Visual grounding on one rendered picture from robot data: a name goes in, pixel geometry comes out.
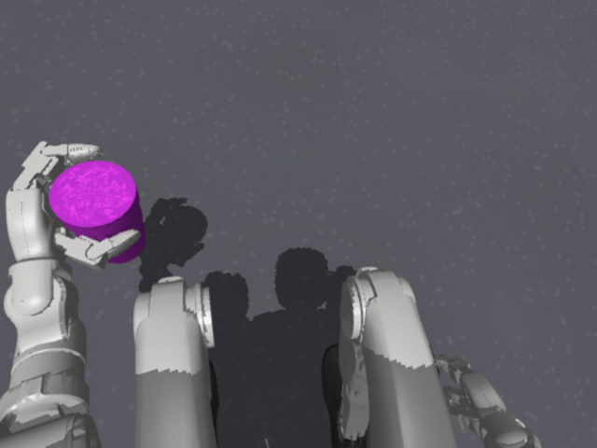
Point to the cup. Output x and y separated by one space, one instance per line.
99 199

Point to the right robot hand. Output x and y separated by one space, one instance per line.
476 399

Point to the right robot foot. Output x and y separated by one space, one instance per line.
332 386

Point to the left robot arm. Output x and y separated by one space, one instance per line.
48 401

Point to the left robot hand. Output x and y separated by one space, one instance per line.
34 231

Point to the right robot arm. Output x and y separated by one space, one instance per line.
505 430

